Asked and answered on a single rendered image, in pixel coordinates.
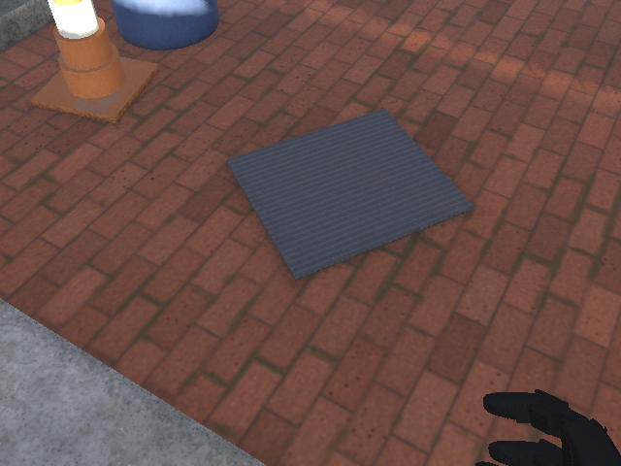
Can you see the right robot hand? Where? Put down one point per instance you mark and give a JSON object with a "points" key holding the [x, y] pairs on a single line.
{"points": [[584, 441]]}

